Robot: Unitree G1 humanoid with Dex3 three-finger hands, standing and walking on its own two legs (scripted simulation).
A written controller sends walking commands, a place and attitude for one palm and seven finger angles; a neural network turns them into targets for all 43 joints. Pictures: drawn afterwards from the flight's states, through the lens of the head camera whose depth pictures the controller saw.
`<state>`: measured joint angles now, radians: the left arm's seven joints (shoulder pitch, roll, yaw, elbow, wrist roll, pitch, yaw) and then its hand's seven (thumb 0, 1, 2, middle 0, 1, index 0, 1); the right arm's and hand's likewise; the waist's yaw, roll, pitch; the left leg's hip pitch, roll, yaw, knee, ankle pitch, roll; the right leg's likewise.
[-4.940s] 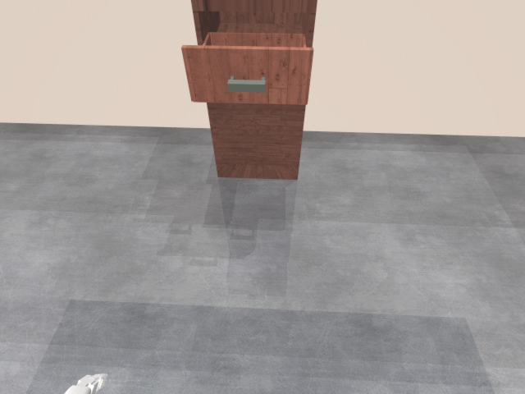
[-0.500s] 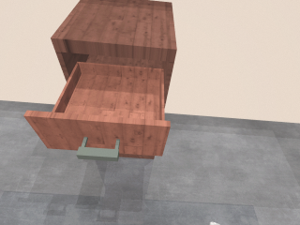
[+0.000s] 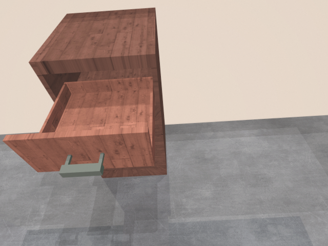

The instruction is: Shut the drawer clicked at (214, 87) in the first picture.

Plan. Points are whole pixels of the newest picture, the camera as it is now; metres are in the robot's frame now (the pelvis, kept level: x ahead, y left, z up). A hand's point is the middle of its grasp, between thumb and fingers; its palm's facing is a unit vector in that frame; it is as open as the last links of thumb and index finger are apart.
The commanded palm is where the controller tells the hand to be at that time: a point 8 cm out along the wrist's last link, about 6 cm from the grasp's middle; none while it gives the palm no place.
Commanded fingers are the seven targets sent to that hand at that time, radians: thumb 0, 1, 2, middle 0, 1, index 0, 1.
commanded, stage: come to a stop and stand still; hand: left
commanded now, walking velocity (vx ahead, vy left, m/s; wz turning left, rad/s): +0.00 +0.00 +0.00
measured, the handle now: (84, 163) +0.34 +0.25 -0.02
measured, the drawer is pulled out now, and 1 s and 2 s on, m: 0.30 0.30 0.30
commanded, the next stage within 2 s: look again from close up in 1.24 s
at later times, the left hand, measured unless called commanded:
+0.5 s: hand out of the picture -0.07 +0.14 -0.17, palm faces +0.10 -0.98 -0.16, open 7.3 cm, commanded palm none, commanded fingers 0.00 0.90 0.90 -0.20 -0.30 -0.20 -0.30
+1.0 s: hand out of the picture -0.06 +0.16 -0.17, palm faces +0.08 -0.98 -0.16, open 7.4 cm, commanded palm none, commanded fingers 0.00 0.90 0.90 -0.20 -0.30 -0.20 -0.30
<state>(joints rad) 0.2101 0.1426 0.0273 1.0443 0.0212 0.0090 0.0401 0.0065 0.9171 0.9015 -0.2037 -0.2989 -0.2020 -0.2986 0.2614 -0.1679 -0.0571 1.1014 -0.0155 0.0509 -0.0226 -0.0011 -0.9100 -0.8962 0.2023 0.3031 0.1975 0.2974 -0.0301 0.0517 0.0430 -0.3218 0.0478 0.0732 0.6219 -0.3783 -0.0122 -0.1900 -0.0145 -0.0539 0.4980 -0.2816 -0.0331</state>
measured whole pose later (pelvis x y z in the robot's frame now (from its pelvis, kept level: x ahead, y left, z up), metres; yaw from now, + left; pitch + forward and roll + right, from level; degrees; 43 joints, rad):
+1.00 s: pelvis -0.03 +0.01 +0.00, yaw +0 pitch -1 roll +0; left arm 0.32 0.11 0.02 1.14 0.01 -0.01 0.03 0.01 0.91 0.90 -0.20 -0.30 -0.20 -0.30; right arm 0.35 -0.08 0.00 1.16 -0.02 -0.01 -0.04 0.00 -0.91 -0.90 0.20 0.30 0.20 0.30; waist 0.01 -0.01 0.02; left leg -0.17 0.01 0.06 0.40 -0.21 0.01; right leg -0.22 -0.01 -0.06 0.41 -0.18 -0.02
